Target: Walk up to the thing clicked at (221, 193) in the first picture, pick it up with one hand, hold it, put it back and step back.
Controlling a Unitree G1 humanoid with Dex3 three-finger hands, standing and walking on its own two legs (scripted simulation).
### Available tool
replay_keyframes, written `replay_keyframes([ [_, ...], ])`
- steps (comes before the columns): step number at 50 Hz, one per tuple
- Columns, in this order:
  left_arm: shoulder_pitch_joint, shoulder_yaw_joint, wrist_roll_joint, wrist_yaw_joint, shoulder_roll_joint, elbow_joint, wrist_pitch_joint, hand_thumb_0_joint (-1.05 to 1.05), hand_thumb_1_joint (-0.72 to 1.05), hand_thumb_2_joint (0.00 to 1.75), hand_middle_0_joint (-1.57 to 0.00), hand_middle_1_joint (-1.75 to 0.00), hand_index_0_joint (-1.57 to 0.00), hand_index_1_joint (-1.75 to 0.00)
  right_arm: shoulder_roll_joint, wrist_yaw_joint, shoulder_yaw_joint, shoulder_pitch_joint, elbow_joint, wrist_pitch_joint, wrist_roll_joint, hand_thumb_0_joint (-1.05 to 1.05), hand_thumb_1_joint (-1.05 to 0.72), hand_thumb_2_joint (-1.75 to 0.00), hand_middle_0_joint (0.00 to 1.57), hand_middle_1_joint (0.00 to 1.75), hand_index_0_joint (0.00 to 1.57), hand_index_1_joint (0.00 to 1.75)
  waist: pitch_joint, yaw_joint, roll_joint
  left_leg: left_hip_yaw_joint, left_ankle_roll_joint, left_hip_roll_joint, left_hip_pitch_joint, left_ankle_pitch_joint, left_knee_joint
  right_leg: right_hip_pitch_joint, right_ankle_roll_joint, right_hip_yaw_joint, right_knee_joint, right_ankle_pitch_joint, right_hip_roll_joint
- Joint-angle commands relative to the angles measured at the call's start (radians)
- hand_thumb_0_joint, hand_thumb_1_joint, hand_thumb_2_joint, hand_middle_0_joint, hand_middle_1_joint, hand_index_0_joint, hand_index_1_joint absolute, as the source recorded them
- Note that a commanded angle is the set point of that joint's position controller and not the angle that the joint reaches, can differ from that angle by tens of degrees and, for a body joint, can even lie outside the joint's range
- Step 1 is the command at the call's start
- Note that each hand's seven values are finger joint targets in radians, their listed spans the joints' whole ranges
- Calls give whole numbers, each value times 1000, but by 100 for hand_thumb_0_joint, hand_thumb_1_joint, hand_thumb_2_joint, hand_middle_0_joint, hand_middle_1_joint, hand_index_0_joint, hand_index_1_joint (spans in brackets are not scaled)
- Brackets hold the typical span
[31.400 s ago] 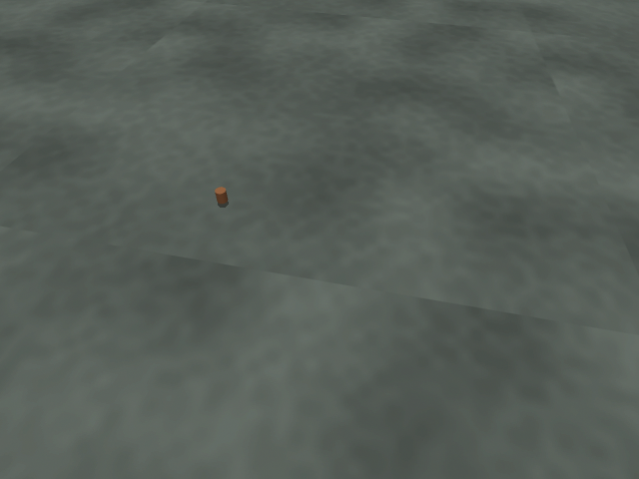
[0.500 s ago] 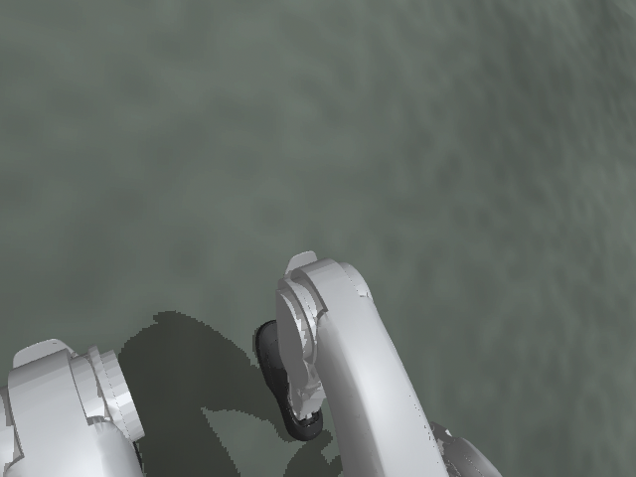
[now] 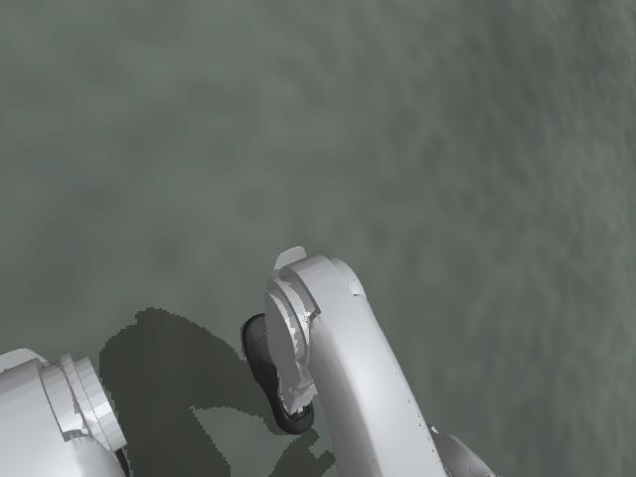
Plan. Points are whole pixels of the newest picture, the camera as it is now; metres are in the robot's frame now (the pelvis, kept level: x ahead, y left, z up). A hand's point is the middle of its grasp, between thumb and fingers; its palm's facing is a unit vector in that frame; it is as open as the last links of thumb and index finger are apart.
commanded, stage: rest palm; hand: left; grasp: from above
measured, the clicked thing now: out of the picture +0.49 +0.35 -0.28
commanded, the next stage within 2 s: close in 0.70 s
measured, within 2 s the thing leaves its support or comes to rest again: neither
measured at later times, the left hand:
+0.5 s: hand out of the picture +0.47 +0.33 -0.25, palm faces -0.44 -0.17 -0.88, open 13.0 cm
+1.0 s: hand out of the picture +0.47 +0.34 -0.25, palm faces -0.45 -0.18 -0.88, open 12.4 cm
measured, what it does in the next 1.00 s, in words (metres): stands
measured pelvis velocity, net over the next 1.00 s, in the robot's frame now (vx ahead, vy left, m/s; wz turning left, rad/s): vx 0.00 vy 0.00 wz -0.02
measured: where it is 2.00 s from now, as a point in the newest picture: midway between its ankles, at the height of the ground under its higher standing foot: (207, 447)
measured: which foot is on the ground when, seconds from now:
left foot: down 0.00-1.00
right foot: down 0.00-1.00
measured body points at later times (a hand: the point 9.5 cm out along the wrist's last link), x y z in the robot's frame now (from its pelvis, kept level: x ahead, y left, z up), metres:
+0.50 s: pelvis +0.00 +0.00 +0.00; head +0.28 +0.14 +0.32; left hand +0.49 +0.34 -0.20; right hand +0.04 -0.24 -0.04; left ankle +0.05 +0.12 -0.27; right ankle +0.12 -0.14 -0.27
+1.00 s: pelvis +0.00 +0.00 +0.00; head +0.28 +0.15 +0.31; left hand +0.49 +0.34 -0.20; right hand +0.04 -0.24 -0.04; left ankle +0.05 +0.12 -0.27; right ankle +0.12 -0.14 -0.27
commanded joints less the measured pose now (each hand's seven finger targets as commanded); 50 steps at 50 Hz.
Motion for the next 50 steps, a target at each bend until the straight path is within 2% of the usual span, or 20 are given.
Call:
replay_keyframes([
  [1, -267, -4, -9, 42, 188, -111, -8, 0, -37, 86, -19, -90, -19, -89, -336, -11, -97, 191, 15, -7, -4, 0, -90, -90, 20, 30, 20, 30, -593, -59, 546, 91, -12, 39, 535, 301, -273, 300, -83, -167, -146, 267, 22],
  [2, -274, 7, -15, 48, 215, -145, -11, 0, -36, 85, -20, -89, -20, -89, -333, -12, -100, 190, 23, -5, 1, 0, -90, -90, 20, 30, 20, 30, -628, -40, 561, 94, -11, 38, 545, 298, -283, 319, -81, -165, -152, 264, 26],
  [9, -257, -31, -9, 66, 173, -75, -3, 0, -37, 86, -18, -93, -18, -92, -333, -2, -90, 181, 27, -13, -3, 0, -90, -90, 20, 30, 20, 30, -582, -61, 561, 87, -13, 43, 539, 309, -283, 310, -78, -169, -143, 282, 26],
  [13, -291, -11, -13, 82, 211, -107, 0, 0, -35, 84, -20, -92, -21, -91, -347, -2, -85, 170, 28, -21, -4, 0, -90, -90, 20, 30, 20, 30, -613, -51, 586, 83, -17, 46, 563, 330, -279, 309, -81, -167, -143, 293, 21],
  [16, -257, -42, -15, 78, 166, -46, 5, 0, -32, 82, -21, -93, -22, -91, -344, 4, -78, 156, 19, -31, -8, 0, -90, -90, 20, 30, 20, 30, -543, -71, 558, 80, -16, 47, 526, 281, -283, 291, -78, -171, -140, 260, 21],
  [17, -263, -44, -22, 77, 185, -72, 3, 0, -32, 84, -21, -93, -22, -92, -343, 2, -77, 156, 14, -32, -6, 0, -90, -90, 20, 30, 20, 30, -560, -69, 540, 88, -10, 45, 517, 270, -282, 323, -74, -166, -155, 262, 27],
  [19, -319, -2, -20, 84, 257, -161, -3, 0, -31, 82, -21, -93, -23, -91, -352, 0, -78, 169, 27, -34, -2, 0, -90, -90, 20, 30, 20, 30, -637, -48, 613, 86, -16, 49, 572, 305, -289, 337, -75, -160, -150, 284, 19],
  [20, -277, -18, -20, 84, 222, -81, 4, 0, -32, 81, -20, -93, -22, -91, -354, 0, -81, 161, 20, -37, -7, 0, -90, -90, 20, 30, 20, 30, -612, -51, 589, 85, -14, 48, 562, 284, -286, 319, -78, -164, -142, 269, 20],
  [23, -259, -38, -27, 83, 171, -51, 5, 0, -33, 82, -18, -94, -20, -92, -343, 7, -66, 162, 23, -40, -7, 0, -90, -90, 20, 30, 20, 30, -566, -74, 562, 70, -18, 52, 545, 283, -289, 296, -73, -175, -139, 265, 19],
  [25, -252, -43, -34, 84, 201, -53, 5, 0, -34, 83, -19, -94, -20, -92, -348, 6, -66, 153, 14, -46, -6, 0, -90, -90, 20, 30, 20, 30, -561, -71, 536, 86, -6, 46, 514, 250, -280, 333, -69, -165, -156, 259, 25],
  [27, -294, -10, -31, 93, 262, -116, -2, 0, -34, 83, -19, -94, -20, -92, -358, 1, -63, 156, 20, -44, -2, 0, -90, -90, 20, 30, 20, 30, -602, -55, 564, 86, -8, 48, 515, 265, -280, 348, -75, -163, -160, 265, 25],
  [31, -253, -28, -33, 95, 210, -60, 9, 0, -33, 84, -20, -94, -21, -92, -350, 7, -62, 168, 21, -49, -7, 0, -90, -90, 20, 30, 20, 30, -570, -71, 546, 85, -9, 50, 516, 265, -283, 340, -72, -171, -155, 267, 27],
  [33, -276, -8, -34, 99, 259, -105, 8, 0, -33, 85, -20, -93, -21, -92, -359, 4, -67, 172, 23, -48, -4, 0, -90, -90, 20, 30, 20, 30, -614, -62, 580, 85, -11, 52, 546, 278, -294, 363, -72, -165, -163, 279, 27],
  [35, -273, -20, -30, 90, 235, -89, 16, 0, -33, 81, -19, -93, -21, -91, -367, 5, -78, 172, 30, -51, -5, 0, -90, -90, 20, 30, 20, 30, -587, -67, 593, 84, -15, 53, 543, 285, -286, 333, -76, -167, -151, 279, 25],
  [38, -263, -23, -36, 79, 223, -90, 19, 0, -33, 85, -20, -94, -21, -92, -355, 7, -55, 166, 29, -49, -5, 0, -90, -90, 20, 30, 20, 30, -579, -74, 572, 82, -15, 54, 538, 316, -268, 332, -74, -169, -156, 296, 22],
  [40, -259, -13, -39, 79, 250, -92, 17, 0, -31, 87, -22, -95, -22, -94, -360, 2, -64, 161, 31, -44, -2, 0, -90, -90, 20, 30, 20, 30, -599, -55, 595, 77, -20, 56, 550, 304, -288, 339, -79, -169, -157, 283, 24],
  [42, -242, -24, -37, 69, 239, -76, 19, 0, -24, 76, -24, -93, -27, -90, -358, 3, -65, 161, 29, -41, -3, 0, -90, -90, 20, 30, 20, 30, -584, -59, 583, 79, -17, 56, 542, 298, -289, 346, -77, -168, -159, 282, 26],
  [44, -249, -32, -37, 61, 218, -74, 15, 0, -21, 72, -24, -93, -28, -89, -354, 7, -56, 159, 30, -40, -6, 0, -90, -90, 20, 30, 20, 30, -570, -68, 582, 74, -19, 56, 545, 311, -276, 322, -78, -173, -149, 283, 21],
  [48, -265, -19, -40, 63, 243, -102, 0, 0, -16, 69, -27, -91, -32, -86, -360, 3, -55, 155, 32, -33, -7, 0, -89, -90, 20, 30, 20, 30, -596, -62, 592, 71, -21, 59, 560, 326, -282, 334, -79, -174, -156, 292, 22],
  [50, -252, -39, -38, 64, 214, -65, -5, 0, -14, 67, -28, -91, -33, -85, -359, 4, -53, 156, 28, -30, -10, 0, -89, -90, 20, 30, 20, 30, -560, -73, 574, 62, -23, 59, 548, 305, -290, 316, -78, -182, -151, 276, 23],
])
